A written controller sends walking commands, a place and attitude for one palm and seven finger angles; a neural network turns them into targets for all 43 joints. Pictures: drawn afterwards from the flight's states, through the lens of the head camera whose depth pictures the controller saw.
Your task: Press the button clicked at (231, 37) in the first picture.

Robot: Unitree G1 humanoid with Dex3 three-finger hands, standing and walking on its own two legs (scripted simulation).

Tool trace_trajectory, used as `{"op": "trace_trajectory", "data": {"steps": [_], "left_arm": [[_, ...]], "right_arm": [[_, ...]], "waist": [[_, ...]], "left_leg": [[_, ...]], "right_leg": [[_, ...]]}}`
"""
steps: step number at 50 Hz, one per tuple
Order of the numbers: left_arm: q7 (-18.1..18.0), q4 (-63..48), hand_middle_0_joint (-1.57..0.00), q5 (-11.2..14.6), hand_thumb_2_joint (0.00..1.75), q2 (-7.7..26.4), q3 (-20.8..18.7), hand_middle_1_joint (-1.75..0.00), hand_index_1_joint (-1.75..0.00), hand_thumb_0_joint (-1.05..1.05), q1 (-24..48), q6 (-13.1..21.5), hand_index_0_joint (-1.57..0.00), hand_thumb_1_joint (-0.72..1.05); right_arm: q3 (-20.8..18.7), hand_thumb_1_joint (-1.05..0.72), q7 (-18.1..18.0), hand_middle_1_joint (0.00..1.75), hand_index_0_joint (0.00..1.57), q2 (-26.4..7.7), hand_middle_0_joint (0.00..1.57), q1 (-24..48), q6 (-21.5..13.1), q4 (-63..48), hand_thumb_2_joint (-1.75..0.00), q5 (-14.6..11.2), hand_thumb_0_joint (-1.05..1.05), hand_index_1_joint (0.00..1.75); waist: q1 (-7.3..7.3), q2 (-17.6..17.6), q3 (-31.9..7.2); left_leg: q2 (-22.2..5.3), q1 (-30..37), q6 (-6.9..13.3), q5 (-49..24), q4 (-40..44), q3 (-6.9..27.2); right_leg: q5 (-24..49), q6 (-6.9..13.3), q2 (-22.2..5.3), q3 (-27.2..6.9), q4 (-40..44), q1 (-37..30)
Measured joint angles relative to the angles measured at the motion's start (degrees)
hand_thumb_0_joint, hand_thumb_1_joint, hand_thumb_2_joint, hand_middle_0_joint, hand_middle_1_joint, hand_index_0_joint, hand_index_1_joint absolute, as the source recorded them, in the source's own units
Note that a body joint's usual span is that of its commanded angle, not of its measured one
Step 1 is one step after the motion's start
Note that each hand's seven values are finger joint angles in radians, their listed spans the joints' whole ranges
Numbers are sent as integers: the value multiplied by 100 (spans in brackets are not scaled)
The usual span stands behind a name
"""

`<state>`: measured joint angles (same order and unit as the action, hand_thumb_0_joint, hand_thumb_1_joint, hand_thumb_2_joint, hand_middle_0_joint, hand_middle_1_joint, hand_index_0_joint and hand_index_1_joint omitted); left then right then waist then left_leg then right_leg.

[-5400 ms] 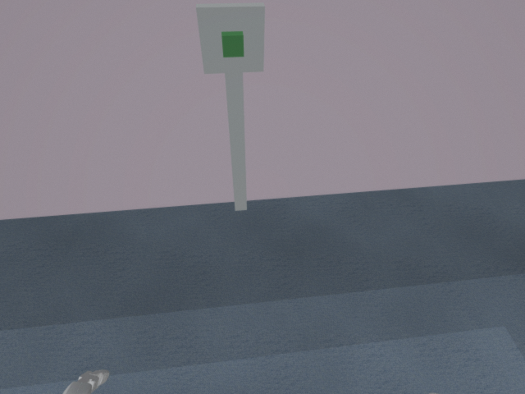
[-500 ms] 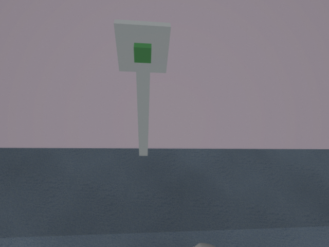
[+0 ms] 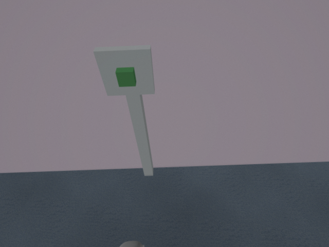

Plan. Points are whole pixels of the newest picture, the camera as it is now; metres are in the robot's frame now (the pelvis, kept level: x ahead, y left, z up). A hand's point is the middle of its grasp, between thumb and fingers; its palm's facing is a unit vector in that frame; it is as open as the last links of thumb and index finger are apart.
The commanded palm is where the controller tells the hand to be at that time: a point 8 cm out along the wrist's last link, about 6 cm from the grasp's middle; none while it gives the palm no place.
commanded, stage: take the last steps up to it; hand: left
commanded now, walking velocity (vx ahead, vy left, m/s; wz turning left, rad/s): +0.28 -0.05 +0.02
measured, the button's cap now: (126, 76) +0.66 +0.17 +0.06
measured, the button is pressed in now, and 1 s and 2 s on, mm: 0 0 0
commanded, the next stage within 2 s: come to a stop and stand still in 0.28 s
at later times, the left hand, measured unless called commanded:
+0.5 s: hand out of the picture +0.16 +0.20 -0.19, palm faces +0.06 -0.99 -0.14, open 7.4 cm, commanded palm none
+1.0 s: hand (126, 205) +0.27 +0.14 -0.15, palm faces -0.01 -0.95 -0.30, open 7.4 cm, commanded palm none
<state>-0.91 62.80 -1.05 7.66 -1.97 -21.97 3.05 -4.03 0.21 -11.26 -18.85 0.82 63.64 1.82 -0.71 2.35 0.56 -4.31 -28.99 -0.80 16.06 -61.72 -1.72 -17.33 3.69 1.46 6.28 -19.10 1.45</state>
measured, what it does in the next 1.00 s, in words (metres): walks ahead: left foot, then right foot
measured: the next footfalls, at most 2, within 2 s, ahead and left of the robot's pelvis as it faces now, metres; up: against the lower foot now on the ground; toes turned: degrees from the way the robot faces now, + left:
left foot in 0.28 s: +0.23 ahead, +0.11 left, +0.00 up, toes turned +7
right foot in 0.82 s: +0.27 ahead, -0.15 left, +0.00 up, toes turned -8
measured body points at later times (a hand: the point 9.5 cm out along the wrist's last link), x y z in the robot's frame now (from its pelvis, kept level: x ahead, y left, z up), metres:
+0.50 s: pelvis +0.18 +0.04 +0.00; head +0.19 +0.06 +0.45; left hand +0.16 +0.25 -0.17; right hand +0.27 -0.19 -0.14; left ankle +0.19 +0.11 -0.74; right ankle +0.15 -0.11 -0.66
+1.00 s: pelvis +0.18 -0.04 -0.01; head +0.22 -0.09 +0.44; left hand +0.28 +0.19 -0.13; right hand +0.19 -0.28 -0.19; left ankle +0.13 +0.11 -0.64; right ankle +0.23 -0.14 -0.74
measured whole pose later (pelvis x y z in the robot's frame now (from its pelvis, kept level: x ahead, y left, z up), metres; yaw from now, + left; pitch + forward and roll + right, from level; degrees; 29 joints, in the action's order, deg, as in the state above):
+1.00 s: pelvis +0.18 -0.04 -0.01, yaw -3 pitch -1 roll +3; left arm -1.8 55.2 -1.3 7.5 -2.2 -9.1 -0.9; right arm -5.2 -0.6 -13.2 -12.3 5.0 59.4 1.1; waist -0.6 4.1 6.0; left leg 1.5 -25.4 -3.4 24.7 -69.4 0.8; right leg -12.0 1.6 -4.0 3.6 -31.6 18.4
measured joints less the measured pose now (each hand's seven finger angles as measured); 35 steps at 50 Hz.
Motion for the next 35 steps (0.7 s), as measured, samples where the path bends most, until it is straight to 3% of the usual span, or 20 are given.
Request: {"op": "trace_trajectory", "data": {"steps": [3,7,13,14,16,18,20,22,26,31,35], "left_arm": [[-3,213,-20,-16,89,-124,66,-30,-30,0,-327,30,-20,92],[-27,413,-20,-48,89,-286,129,-30,-30,0,-682,58,-20,92],[-48,631,-20,-61,89,-408,157,-30,-30,0,-960,40,-20,91],[-44,669,-20,-46,89,-427,154,-30,-30,0,-1001,31,-20,91],[-31,714,-20,28,89,-411,150,-30,-30,0,-889,-42,-20,91],[-41,654,-21,51,89,-363,125,-30,-30,0,-713,-105,-20,91],[-30,565,-21,25,89,-270,54,-30,-30,0,-460,-143,-20,91],[-29,399,-20,8,89,-160,-11,-30,-30,0,-161,-166,-20,91],[-86,-57,-20,-29,89,78,-131,-30,-30,0,446,-299,-20,91],[-101,-527,-20,-60,89,355,-254,-30,-30,0,1012,-499,-20,91],[-84,-708,-20,-39,89,433,-267,-30,-30,0,1257,-588,-20,91]], "right_arm": [[-26,-91,9,30,20,-30,19,296,-6,-102,-90,-15,1,30],[0,-91,32,30,19,1,19,735,-5,-186,-90,-38,1,30],[122,-91,23,30,19,219,19,1398,-185,-383,-90,-61,1,30],[147,-91,6,30,19,255,19,1450,-259,-429,-90,-52,1,30],[181,-91,-47,30,20,368,19,1510,-403,-504,-90,-30,1,30],[233,-91,-82,30,20,448,19,1438,-455,-527,-90,-74,1,30],[260,-91,-128,30,20,518,19,1270,-481,-478,-90,-85,0,30],[125,-94,-251,30,20,530,20,1124,-596,-512,-90,-208,-2,30],[159,-96,-318,30,20,356,20,967,-491,-451,-90,-158,-5,30],[162,-94,-317,30,20,339,20,775,-188,-346,-90,-104,-3,30],[95,-92,-285,30,20,315,20,703,-34,-352,-90,-43,-1,30]], "waist": [[41,10,83],[204,-27,174],[425,-215,340],[416,-221,346],[370,-320,398],[393,-360,383],[348,-383,310],[289,-424,245],[218,-497,134],[155,-544,183],[52,-428,361]], "left_leg": [[-119,-335,-64,-238,103,-38],[-146,-457,-46,-324,643,-199],[188,163,214,-310,2231,-571],[264,420,318,-472,2568,-619],[340,536,560,-201,2421,-690],[332,811,602,0,2460,-796],[354,1185,511,-36,2808,-840],[414,1519,516,-145,3226,-863],[440,1879,493,-278,3715,-814],[296,2009,369,-192,3727,-704],[142,2000,230,-62,3544,-690]], "right_leg": [[-64,-10,38,19,191,-229],[-258,-53,59,1,292,-488],[-843,-210,-40,-74,-96,-715],[-1013,-229,-63,-89,-524,-611],[-1210,-243,-190,-199,-2304,70],[-1187,-225,-214,-413,-4084,867],[-839,-276,-331,-434,-4923,1500],[-500,-368,-492,-464,-4937,1977],[-79,-549,-614,-583,-4301,2544],[-3,-616,-476,-650,-4158,2810],[-171,-574,-378,-618,-3650,2615]]}}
